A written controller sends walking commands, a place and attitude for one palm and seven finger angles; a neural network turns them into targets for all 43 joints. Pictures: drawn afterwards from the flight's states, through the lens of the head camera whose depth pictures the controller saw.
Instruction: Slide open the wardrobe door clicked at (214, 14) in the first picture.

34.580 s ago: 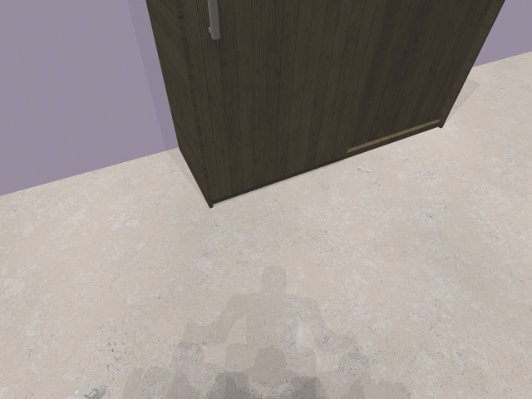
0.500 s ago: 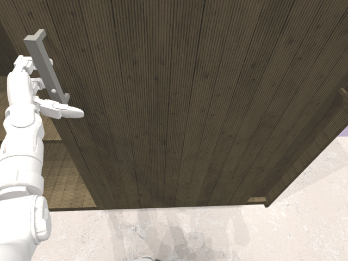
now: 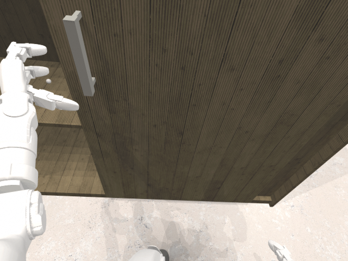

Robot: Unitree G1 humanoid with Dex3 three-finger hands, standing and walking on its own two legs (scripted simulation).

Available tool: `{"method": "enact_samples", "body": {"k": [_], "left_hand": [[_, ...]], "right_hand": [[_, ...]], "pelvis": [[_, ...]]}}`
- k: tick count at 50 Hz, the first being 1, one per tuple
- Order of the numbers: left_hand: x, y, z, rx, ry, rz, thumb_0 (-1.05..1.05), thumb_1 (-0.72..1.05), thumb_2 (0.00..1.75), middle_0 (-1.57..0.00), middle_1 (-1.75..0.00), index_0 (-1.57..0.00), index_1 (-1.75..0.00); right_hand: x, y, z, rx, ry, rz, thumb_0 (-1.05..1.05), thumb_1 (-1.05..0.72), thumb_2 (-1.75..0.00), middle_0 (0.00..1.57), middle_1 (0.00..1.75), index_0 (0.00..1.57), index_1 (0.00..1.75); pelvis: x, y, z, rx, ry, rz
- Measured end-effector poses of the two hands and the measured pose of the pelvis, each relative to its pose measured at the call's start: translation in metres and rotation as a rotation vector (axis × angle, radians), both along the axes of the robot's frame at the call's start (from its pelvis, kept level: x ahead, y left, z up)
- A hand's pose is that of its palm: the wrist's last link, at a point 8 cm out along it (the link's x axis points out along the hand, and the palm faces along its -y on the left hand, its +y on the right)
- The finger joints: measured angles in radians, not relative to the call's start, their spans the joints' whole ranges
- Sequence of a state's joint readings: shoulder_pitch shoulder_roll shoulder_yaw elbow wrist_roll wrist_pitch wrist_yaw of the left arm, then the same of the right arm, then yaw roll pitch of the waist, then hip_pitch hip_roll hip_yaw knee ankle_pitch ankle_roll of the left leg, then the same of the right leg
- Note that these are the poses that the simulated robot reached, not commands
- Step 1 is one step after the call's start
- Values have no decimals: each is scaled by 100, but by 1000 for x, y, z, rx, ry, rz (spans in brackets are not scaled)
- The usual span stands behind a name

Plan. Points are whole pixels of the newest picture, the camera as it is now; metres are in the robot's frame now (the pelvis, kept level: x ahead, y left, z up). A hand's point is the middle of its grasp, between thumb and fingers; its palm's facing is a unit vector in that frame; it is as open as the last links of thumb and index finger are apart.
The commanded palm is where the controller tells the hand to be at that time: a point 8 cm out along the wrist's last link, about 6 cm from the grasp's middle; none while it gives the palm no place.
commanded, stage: slip the hand off the handle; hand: left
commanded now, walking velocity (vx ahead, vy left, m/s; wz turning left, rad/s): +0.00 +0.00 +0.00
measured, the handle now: (83, 56) +0.51 +0.26 +0.19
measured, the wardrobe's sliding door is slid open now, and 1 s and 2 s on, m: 0.67 0.67 0.67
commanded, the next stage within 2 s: relax the arm and regain balance in 0.40 s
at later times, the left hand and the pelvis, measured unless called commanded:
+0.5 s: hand (23, 112) +0.33 +0.32 +0.17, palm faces +0.38 -0.91 -0.16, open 14.7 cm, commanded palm none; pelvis -0.13 +0.07 -0.06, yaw -2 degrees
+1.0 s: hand out of the picture -0.41 +0.34 -0.31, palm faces -0.03 -0.99 -0.10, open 16.7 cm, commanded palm none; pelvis -0.57 +0.17 -0.21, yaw -1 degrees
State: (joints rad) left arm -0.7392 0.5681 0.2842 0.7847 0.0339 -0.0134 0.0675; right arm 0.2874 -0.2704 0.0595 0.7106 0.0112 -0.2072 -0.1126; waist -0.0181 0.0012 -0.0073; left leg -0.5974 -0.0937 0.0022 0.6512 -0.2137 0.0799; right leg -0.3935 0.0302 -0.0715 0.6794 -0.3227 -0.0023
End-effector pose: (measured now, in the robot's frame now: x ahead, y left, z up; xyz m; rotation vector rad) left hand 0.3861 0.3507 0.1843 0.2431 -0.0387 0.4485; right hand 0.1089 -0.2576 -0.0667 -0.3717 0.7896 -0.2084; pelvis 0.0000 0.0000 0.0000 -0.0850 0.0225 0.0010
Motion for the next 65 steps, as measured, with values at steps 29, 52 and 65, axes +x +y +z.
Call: {"method": "enact_samples", "body": {"k": [29, 52, 65], "left_hand": [[-163, 0, -43, 72, -13, -176, -1, -53, 22, -23, -100, -23, -100], [-877, 77, -458, -186, 982, -232, 22, -60, 16, -16, -31, -16, -31], [-1224, 123, -236, -77, 868, -223, 2, -49, 28, -15, -30, -15, -30]], "right_hand": [[-186, 64, -88, 22, -6, -140, 1, -90, -90, 20, 30, 20, 30], [-732, 212, -223, 247, 255, -365, 2, -91, -90, 20, 30, 20, 30], [-1164, 254, -75, 252, 484, -255, 1, -90, -90, 20, 30, 20, 30]], "pelvis": [[-167, 91, -88, -94, -205, -43], [-629, 174, -166, -90, -360, -52], [-1007, 218, 8, -15, -172, -55]]}}
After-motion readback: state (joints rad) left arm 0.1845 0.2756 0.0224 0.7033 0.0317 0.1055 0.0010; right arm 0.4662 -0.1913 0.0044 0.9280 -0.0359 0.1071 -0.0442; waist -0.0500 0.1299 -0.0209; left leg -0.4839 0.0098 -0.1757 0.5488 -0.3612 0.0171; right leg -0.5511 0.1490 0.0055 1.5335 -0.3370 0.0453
